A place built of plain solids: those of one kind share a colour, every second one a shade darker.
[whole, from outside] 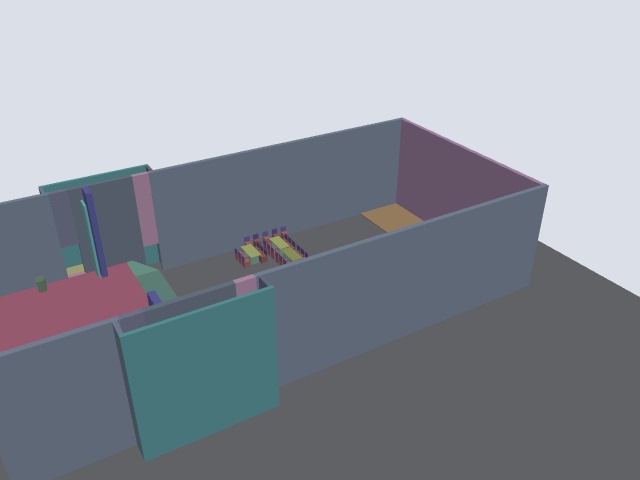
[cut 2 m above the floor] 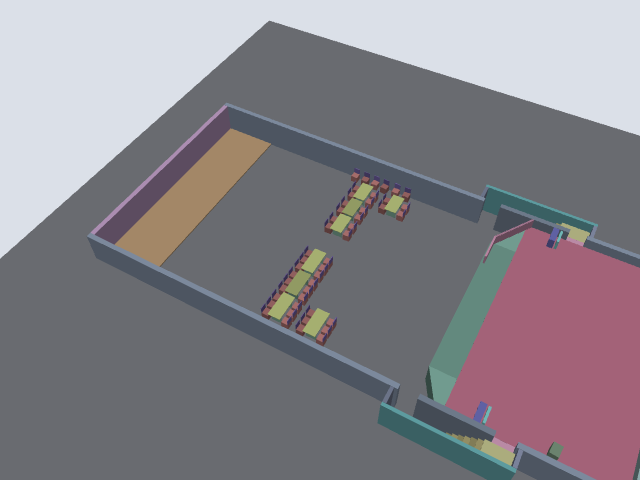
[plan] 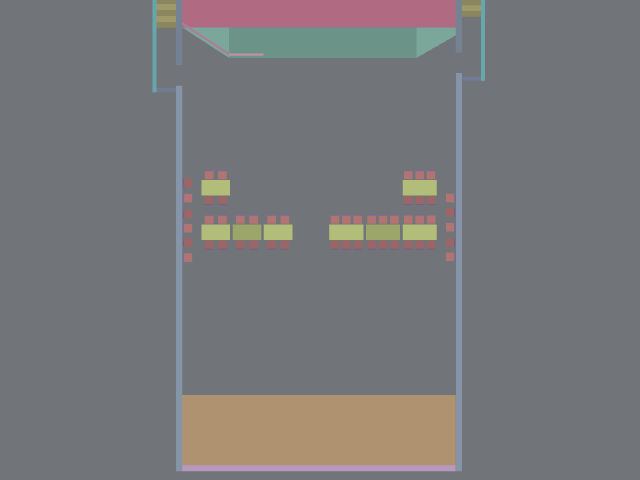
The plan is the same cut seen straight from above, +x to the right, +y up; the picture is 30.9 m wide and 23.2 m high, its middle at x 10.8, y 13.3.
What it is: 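A parish, school or music hall with a timber stage behind a plastered proscenium wall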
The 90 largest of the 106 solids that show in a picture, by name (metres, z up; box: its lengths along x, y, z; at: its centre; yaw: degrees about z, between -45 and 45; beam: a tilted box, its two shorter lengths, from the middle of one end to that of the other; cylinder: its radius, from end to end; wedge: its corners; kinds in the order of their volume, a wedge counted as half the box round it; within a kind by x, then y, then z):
{
 "boards_main_1": {"box": [13.22, 8.41, 1.41], "at": [10.75, 27.78, 0.66]},
 "wall_side_1": {"box": [0.3, 18.64, 7.01], "at": [3.99, 11.44, 3.45]},
 "wall_side_2": {"box": [0.3, 4.07, 7.01], "at": [3.99, 23.79, 3.45]},
 "wall_side_3": {"box": [0.3, 5.48, 7.01], "at": [3.99, 29.55, 3.45]},
 "wall_side_4": {"box": [0.3, 19.26, 7.01], "at": [17.52, 11.75, 3.45]},
 "wall_side_5": {"box": [0.3, 3.71, 7.01], "at": [17.52, 24.22, 3.45]},
 "wall_side_6": {"box": [0.3, 5.2, 7.01], "at": [17.52, 29.69, 3.45]},
 "wall_back_1": {"box": [13.22, 0.3, 7.01], "at": [10.75, 32.14, 3.45]},
 "wall_rear_1": {"box": [13.22, 0.3, 7.01], "at": [10.75, 2.27, 3.45]},
 "wall_pass_out_1": {"box": [0.2, 6.68, 7.01], "at": [2.8, 23.78, 3.45]},
 "wall_pass_out_2": {"box": [0.2, 6.4, 7.01], "at": [18.68, 24.19, 3.45]},
 "boards_fore_1": {"wedge": [[4.14, 23.57, -0.05], [4.14, 23.57, -0.05], [4.14, 23.57, 1.36], [4.14, 23.57, 1.36], [6.4, 22.1, -0.05], [6.4, 22.1, 1.36], [6.4, 23.57, -0.05], [6.4, 23.57, 1.36]]},
 "boards_fore_2": {"wedge": [[6.4, 22.1, -0.05], [6.4, 22.1, 1.36], [6.4, 23.57, -0.05], [6.4, 23.57, 1.36], [15.46, 22.1, -0.05], [15.46, 22.1, 1.36], [15.46, 23.57, -0.05], [15.46, 23.57, 1.36]]},
 "boards_fore_3": {"wedge": [[15.46, 22.1, -0.05], [15.46, 22.1, 1.36], [15.46, 23.57, -0.05], [15.46, 23.57, 1.36], [17.37, 23.19, -0.05], [17.37, 23.19, 1.36], [17.37, 23.57, -0.05], [17.37, 23.57, 1.36]]},
 "floor_rear_1": {"box": [13.22, 3.39, 0.13], "at": [10.75, 4.11, 0.02]},
 "wall_pass_end_1": {"box": [0.94, 0.2, 7.01], "at": [3.37, 20.54, 3.45]},
 "wall_pass_end_2": {"box": [0.94, 0.2, 7.01], "at": [3.37, 27.02, 3.45]},
 "wall_pass_end_3": {"box": [0.91, 0.2, 7.01], "at": [18.12, 21.1, 3.45]},
 "wall_pass_end_4": {"box": [0.91, 0.2, 7.01], "at": [18.12, 27.29, 3.45]},
 "boards_pass_1": {"box": [0.94, 1.64, 1.41], "at": [3.37, 26.1, 0.66]},
 "boards_pass_2": {"box": [0.91, 1.43, 1.41], "at": [18.12, 26.48, 0.66]},
 "step_1": {"box": [0.94, 0.58, 0.24], "at": [3.37, 23.84, 0.07]},
 "step_2": {"box": [0.94, 0.58, 0.44], "at": [3.37, 24.13, 0.17]},
 "step_3": {"box": [0.94, 0.58, 0.63], "at": [3.37, 24.42, 0.27]},
 "step_4": {"box": [0.94, 0.58, 0.83], "at": [3.37, 24.7, 0.36]},
 "step_5": {"box": [0.94, 0.58, 1.02], "at": [3.37, 24.99, 0.46]},
 "step_6": {"box": [0.91, 0.56, 0.24], "at": [18.12, 24.37, 0.07]},
 "step_7": {"box": [0.91, 0.56, 0.44], "at": [18.12, 24.65, 0.17]},
 "step_8": {"box": [0.91, 0.56, 0.63], "at": [18.12, 24.93, 0.27]},
 "step_9": {"box": [0.91, 0.56, 0.83], "at": [18.12, 25.2, 0.36]},
 "step_10": {"box": [0.91, 0.56, 1.02], "at": [18.12, 25.48, 0.46]},
 "step_11": {"box": [0.91, 0.56, 1.22], "at": [18.12, 25.76, 0.56]},
 "wall_pros_1": {"box": [1.0, 0.34, 5.64], "at": [4.65, 25.13, 4.14]},
 "wall_pros_2": {"box": [1.03, 0.34, 5.64], "at": [16.85, 25.13, 4.14]},
 "chair_seat_1": {"box": [0.42, 0.42, 0.45], "at": [5.44, 13.06, 0.23]},
 "chair_seat_2": {"box": [0.42, 0.42, 0.45], "at": [5.44, 14.3, 0.23]},
 "chair_seat_3": {"box": [0.42, 0.42, 0.45], "at": [5.44, 15.21, 0.23]},
 "chair_seat_4": {"box": [0.42, 0.42, 0.45], "at": [5.44, 16.45, 0.23]},
 "chair_seat_5": {"box": [0.42, 0.42, 0.45], "at": [6.08, 13.06, 0.23]},
 "chair_seat_6": {"box": [0.42, 0.42, 0.45], "at": [6.08, 14.3, 0.23]},
 "chair_seat_7": {"box": [0.42, 0.42, 0.45], "at": [6.08, 15.21, 0.23]},
 "chair_seat_8": {"box": [0.42, 0.42, 0.45], "at": [6.08, 16.45, 0.23]},
 "chair_seat_9": {"box": [0.42, 0.42, 0.45], "at": [6.95, 13.06, 0.23]},
 "chair_seat_10": {"box": [0.42, 0.42, 0.45], "at": [6.95, 14.3, 0.23]},
 "chair_seat_11": {"box": [0.42, 0.42, 0.45], "at": [7.59, 13.06, 0.23]},
 "chair_seat_12": {"box": [0.42, 0.42, 0.45], "at": [7.59, 14.3, 0.23]},
 "chair_seat_13": {"box": [0.42, 0.42, 0.45], "at": [8.46, 13.06, 0.23]},
 "chair_seat_14": {"box": [0.42, 0.42, 0.45], "at": [8.46, 14.3, 0.23]},
 "chair_seat_15": {"box": [0.42, 0.42, 0.45], "at": [9.1, 13.06, 0.23]},
 "chair_seat_16": {"box": [0.42, 0.42, 0.45], "at": [9.1, 14.3, 0.23]},
 "chair_seat_17": {"box": [0.42, 0.42, 0.45], "at": [11.53, 13.06, 0.23]},
 "chair_seat_18": {"box": [0.42, 0.42, 0.45], "at": [11.53, 14.3, 0.23]},
 "chair_seat_19": {"box": [0.42, 0.42, 0.45], "at": [12.08, 13.06, 0.23]},
 "chair_seat_20": {"box": [0.42, 0.42, 0.45], "at": [12.08, 14.3, 0.23]},
 "chair_seat_21": {"box": [0.42, 0.42, 0.45], "at": [12.63, 13.06, 0.23]},
 "chair_seat_22": {"box": [0.42, 0.42, 0.45], "at": [12.63, 14.3, 0.23]},
 "chair_seat_23": {"box": [0.42, 0.42, 0.45], "at": [13.3, 13.06, 0.23]},
 "chair_seat_24": {"box": [0.42, 0.42, 0.45], "at": [13.3, 14.3, 0.23]},
 "chair_seat_25": {"box": [0.42, 0.42, 0.45], "at": [13.85, 13.06, 0.23]},
 "chair_seat_26": {"box": [0.42, 0.42, 0.45], "at": [13.85, 14.3, 0.23]},
 "chair_seat_27": {"box": [0.42, 0.42, 0.45], "at": [14.4, 13.06, 0.23]},
 "chair_seat_28": {"box": [0.42, 0.42, 0.45], "at": [14.4, 14.3, 0.23]},
 "chair_seat_29": {"box": [0.42, 0.42, 0.45], "at": [15.07, 13.06, 0.23]},
 "chair_seat_30": {"box": [0.42, 0.42, 0.45], "at": [15.07, 14.3, 0.23]},
 "chair_seat_31": {"box": [0.42, 0.42, 0.45], "at": [15.07, 15.21, 0.23]},
 "chair_seat_32": {"box": [0.42, 0.42, 0.45], "at": [15.07, 16.45, 0.23]},
 "chair_seat_33": {"box": [0.42, 0.42, 0.45], "at": [15.62, 13.06, 0.23]},
 "chair_seat_34": {"box": [0.42, 0.42, 0.45], "at": [15.62, 14.3, 0.23]},
 "chair_seat_35": {"box": [0.42, 0.42, 0.45], "at": [15.62, 15.21, 0.23]},
 "chair_seat_36": {"box": [0.42, 0.42, 0.45], "at": [15.62, 16.45, 0.23]},
 "chair_seat_37": {"box": [0.42, 0.42, 0.45], "at": [16.17, 13.06, 0.23]},
 "chair_seat_38": {"box": [0.42, 0.42, 0.45], "at": [16.17, 14.3, 0.23]},
 "chair_seat_39": {"box": [0.42, 0.42, 0.45], "at": [16.17, 15.21, 0.23]},
 "chair_seat_40": {"box": [0.42, 0.42, 0.45], "at": [16.17, 16.45, 0.23]},
 "chair_seat_41": {"box": [0.42, 0.42, 0.45], "at": [17.1, 12.49, 0.23], "yaw": -0.9},
 "chair_seat_42": {"box": [0.42, 0.42, 0.45], "at": [17.1, 13.17, 0.23], "yaw": 2.6},
 "chair_seat_43": {"box": [0.42, 0.42, 0.45], "at": [17.1, 13.92, 0.23], "yaw": -0.7},
 "chair_seat_44": {"box": [0.42, 0.42, 0.45], "at": [17.1, 14.65, 0.23], "yaw": 0.4},
 "chair_seat_45": {"box": [0.42, 0.42, 0.45], "at": [17.1, 15.33, 0.23], "yaw": -1.8},
 "wall_side_over_hall_1": {"box": [0.3, 1.0, 4.86], "at": [3.99, 21.26, 4.53]},
 "wall_side_over_hall_2": {"box": [0.3, 0.99, 4.86], "at": [17.52, 21.87, 4.53]},
 "wall_side_over_wing_1": {"box": [0.3, 0.97, 3.49], "at": [3.99, 26.32, 5.21]},
 "wall_side_over_wing_2": {"box": [0.3, 1.01, 3.49], "at": [17.52, 26.58, 5.21]},
 "drape_1": {"box": [0.9, 0.14, 4.91], "at": [4.66, 25.44, 3.77]},
 "drape_2": {"box": [0.91, 0.14, 4.91], "at": [16.83, 25.44, 3.77]},
 "boards_sill_1": {"box": [0.3, 0.97, 1.41], "at": [3.99, 26.32, 0.66]},
 "boards_sill_2": {"box": [0.3, 1.01, 1.41], "at": [17.52, 26.58, 0.66]},
 "guard_dwarf_1": {"box": [2.8, 0.11, 0.89], "at": [5.32, 23.0, 1.76], "yaw": -33.1},
 "guard_dwarf_2": {"box": [1.67, 0.11, 0.89], "at": [7.23, 22.26, 1.76]},
 "crate_1": {"box": [0.6, 0.45, 0.74], "at": [16.9, 28.64, 1.74], "yaw": -5.4}
}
